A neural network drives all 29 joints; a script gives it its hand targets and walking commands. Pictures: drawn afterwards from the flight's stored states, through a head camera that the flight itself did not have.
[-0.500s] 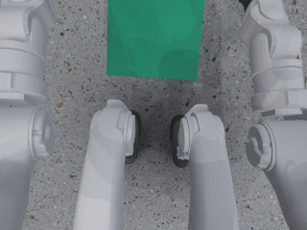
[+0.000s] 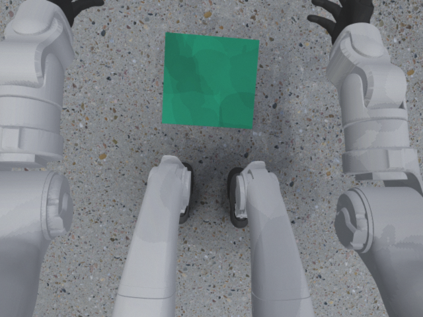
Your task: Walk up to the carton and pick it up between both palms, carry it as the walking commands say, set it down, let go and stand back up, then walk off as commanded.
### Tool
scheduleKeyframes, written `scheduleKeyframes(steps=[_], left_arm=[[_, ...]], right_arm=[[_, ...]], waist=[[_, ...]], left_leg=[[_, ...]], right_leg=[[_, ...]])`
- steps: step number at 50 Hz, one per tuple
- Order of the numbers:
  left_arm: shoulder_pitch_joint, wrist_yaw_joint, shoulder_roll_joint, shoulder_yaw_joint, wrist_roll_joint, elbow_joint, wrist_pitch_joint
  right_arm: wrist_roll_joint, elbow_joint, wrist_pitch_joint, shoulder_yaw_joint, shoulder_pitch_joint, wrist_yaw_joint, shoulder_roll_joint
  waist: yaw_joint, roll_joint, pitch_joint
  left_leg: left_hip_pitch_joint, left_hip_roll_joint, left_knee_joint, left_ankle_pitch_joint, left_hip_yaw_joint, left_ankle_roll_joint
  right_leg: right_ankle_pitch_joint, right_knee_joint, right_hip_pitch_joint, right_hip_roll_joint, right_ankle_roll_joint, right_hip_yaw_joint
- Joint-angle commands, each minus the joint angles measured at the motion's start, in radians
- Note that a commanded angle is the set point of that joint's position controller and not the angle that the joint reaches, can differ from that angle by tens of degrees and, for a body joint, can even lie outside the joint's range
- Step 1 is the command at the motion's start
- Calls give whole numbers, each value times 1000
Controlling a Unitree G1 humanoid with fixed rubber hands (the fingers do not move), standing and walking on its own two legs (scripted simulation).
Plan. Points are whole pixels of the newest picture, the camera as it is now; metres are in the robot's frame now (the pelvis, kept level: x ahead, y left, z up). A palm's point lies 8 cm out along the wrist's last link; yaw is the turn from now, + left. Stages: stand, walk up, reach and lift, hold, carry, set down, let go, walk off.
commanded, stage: set down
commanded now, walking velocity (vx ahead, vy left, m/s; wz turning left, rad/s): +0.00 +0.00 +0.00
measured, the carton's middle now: (208, 89) +0.48 +0.02 -0.46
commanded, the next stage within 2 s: let go in 0.18 s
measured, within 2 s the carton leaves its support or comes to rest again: neither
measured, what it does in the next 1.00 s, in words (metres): rises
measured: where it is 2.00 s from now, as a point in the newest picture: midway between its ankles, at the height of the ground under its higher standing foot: (209, 205)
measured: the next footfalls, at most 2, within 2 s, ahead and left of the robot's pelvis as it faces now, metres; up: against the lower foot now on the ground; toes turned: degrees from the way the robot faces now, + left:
none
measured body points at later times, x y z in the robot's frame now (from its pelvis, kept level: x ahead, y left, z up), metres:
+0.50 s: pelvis +0.02 -0.01 +0.08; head +0.33 +0.00 +0.39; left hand +0.45 +0.23 -0.06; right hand +0.46 -0.19 -0.06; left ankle +0.11 +0.09 -0.55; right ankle +0.11 -0.11 -0.55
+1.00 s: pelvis +0.09 -0.03 +0.16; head +0.18 -0.03 +0.60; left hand +0.32 +0.21 +0.08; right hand +0.33 -0.23 +0.08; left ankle +0.11 +0.09 -0.55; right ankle +0.11 -0.11 -0.55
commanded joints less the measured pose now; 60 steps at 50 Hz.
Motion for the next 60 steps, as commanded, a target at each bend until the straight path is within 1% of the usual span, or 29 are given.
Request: scheduleKeyframes(steps=[1, 5, 6, 7, 10, 11, 13, 14, 15, 17, 18, 20, 23, 25, 28, 29, 32, 34, 37, 38, 39, 41, 42, 45, 48, 50, 55, 58, 60], left_arm=[[-233, -14, 227, 94, 7, -260, -21], [-204, -46, 159, 96, 43, -43, -58], [-192, -52, 136, 92, 42, -68, -74], [-157, -54, 125, 117, 72, 31, -85], [-163, -66, 127, 140, 102, -1, -120], [-148, -67, 114, 124, 98, 29, -120], [-119, -66, 145, 144, 127, -9, -120], [-26, -69, 123, 144, 120, 14, -110], [94, -59, 156, 157, 142, -103, -114], [177, -41, 151, 92, 124, -249, -92], [124, -29, 178, 91, 129, -419, -94], [266, -15, 188, 60, 98, -717, -85], [392, -34, 89, -18, 68, -666, -36], [586, -48, 72, -31, 111, -727, -46], [635, -65, 5, -19, 97, -602, -76], [665, -67, 16, -10, 106, -654, -103], [828, -78, -45, -13, 128, -539, -159], [842, -78, -62, -16, 165, -452, -184], [972, -92, -86, -29, 180, -310, -198], [1031, -94, -108, -38, 201, -231, -197], [1094, -98, -148, -52, 197, -181, -191], [1118, -96, -118, -24, 230, -257, -214], [1119, -89, -134, -35, 224, -248, -215], [1252, -88, -161, -28, 235, -295, -245], [1310, -93, -147, -42, 229, -358, -282], [1343, -95, -152, -38, 224, -376, -304], [1459, -92, -158, -44, 203, -454, -338], [1486, -92, -158, -50, 185, -515, -348], [1526, -96, -159, -51, 188, -464, -331]], right_arm=[[-104, -224, -37, -41, -190, 30, -143], [-140, -27, -59, -16, -175, 50, -50], [-156, -24, -80, -52, -144, 55, -84], [-185, 11, -94, -53, -137, 55, -62], [-190, -19, -119, -54, -154, 54, -42], [-220, 13, -124, -84, -121, 55, -58], [-233, -34, -125, -93, -104, 43, -77], [-233, -55, -120, -73, -42, 42, -60], [-246, -178, -121, -58, 55, 43, -66], [-259, -262, -111, -53, 163, 34, -104], [-216, -363, -104, -6, 126, 29, -94], [-205, -627, -104, 4, 305, 32, -143], [-175, -568, -60, 55, 435, 60, -110], [-147, -589, -62, 88, 626, 82, -47], [-144, -517, -96, 103, 665, 116, 4], [-144, -603, -124, 99, 667, 125, 3], [-181, -483, -185, 81, 828, 152, 49], [-191, -380, -214, 79, 830, 163, 70], [-240, -252, -227, 79, 970, 174, 67], [-258, -187, -224, 68, 1001, 180, 79], [-267, -146, -224, 76, 1073, 186, 91], [-251, -153, -246, 94, 1112, 188, 91], [-257, -167, -253, 84, 1084, 195, 77], [-275, -191, -286, 91, 1230, 202, 83], [-250, -220, -320, 108, 1319, 218, 82], [-259, -262, -345, 115, 1345, 213, 56], [-237, -326, -389, 110, 1446, 221, 14], [-229, -366, -393, 122, 1459, 231, 9], [-232, -351, -379, 141, 1475, 240, -1]], waist=[[22, 67, -2163], [30, 52, -1881], [-2, 75, -1895], [16, 37, -1797], [38, 23, -1871], [-12, -2, -1870], [16, 25, -1962], [14, -9, -1993], [66, -6, -2153], [41, 25, -2317], [80, 63, -2352], [56, 84, -2581], [-21, 75, -2183], [9, 83, -2035], [-7, 76, -1755], [5, 67, -1772], [-21, 32, -1475], [-7, 88, -1215], [-61, 37, -949], [-52, 27, -842], [-85, 1, -768], [-44, 21, -742], [-58, 21, -708], [-65, -5, -687], [-44, 37, -702], [-51, -34, -706], [-47, -20, -769], [-43, 15, -766], [-40, -33, -726]], left_leg=[[1010, -15, -318, 594, -102, -42], [851, -2, -392, 497, -94, -42], [890, -7, -418, 519, -98, -47], [823, -3, -400, 515, -101, -50], [837, -12, -427, 519, -84, -53], [841, -10, -426, 542, -93, -52], [855, -23, -446, 521, -65, -57], [854, -21, -445, 516, -60, -46], [965, -31, -453, 603, -49, -44], [1116, -38, -442, 722, -57, -52], [1145, -38, -438, 747, -61, -53], [1380, -39, -427, 897, -65, -54], [1314, -18, -485, 741, -90, -52], [1278, -18, -565, 666, -77, -52], [1153, -8, -622, 526, -76, -42], [1204, -12, -641, 524, -77, -39], [1175, 1, -694, 431, -93, -34], [1110, 5, -732, 380, -94, -39], [1031, 15, -801, 179, -69, -36], [1008, 17, -842, 114, -64, -33], [1023, 17, -867, 66, -50, -38], [1073, 13, -897, 77, -40, -53], [1090, 15, -922, 73, -46, -52], [1221, 10, -983, 173, -34, -56], [1302, -3, -1003, 307, -37, -65], [1344, -21, -1004, 415, -28, -55], [1404, -49, -1019, 634, -27, -67], [1396, -48, -1039, 648, -38, -67], [1401, -46, -1051, 598, -31, -65]], right_leg=[[329, -329, 501, 7, 8, -21], [270, -414, 488, -12, 17, 6], [305, -438, 519, -10, 10, -2], [297, -413, 456, -8, 25, -10], [328, -445, 560, -8, 32, 0], [349, -456, 569, -9, 32, -7], [375, -471, 696, -16, 32, 8], [388, -468, 752, -15, 38, 1], [472, -459, 867, -9, 38, 10], [552, -433, 922, -7, 40, -11], [564, -421, 920, -2, 37, 1], [675, -422, 1035, 4, 24, -12], [503, -518, 879, -13, 10, -3], [495, -581, 970, -19, 10, 7], [407, -642, 937, -35, 8, 24], [411, -652, 993, -33, 9, 25], [340, -730, 969, -51, 9, 39], [277, -765, 858, -55, 16, 30], [119, -870, 892, -80, 18, 34], [50, -890, 859, -75, 23, 7], [-1, -944, 873, -81, 19, 14], [-8, -992, 907, -91, 23, 18], [-1, -1005, 909, -84, 24, 9], [110, -1060, 989, -80, 26, 22], [270, -1077, 1084, -78, 27, 25], [461, -1081, 1131, -81, 42, 33], [854, -1062, 1274, -82, 42, 92], [897, -1046, 1338, -88, 40, 102], [856, -1067, 1345, -97, 46, 105]])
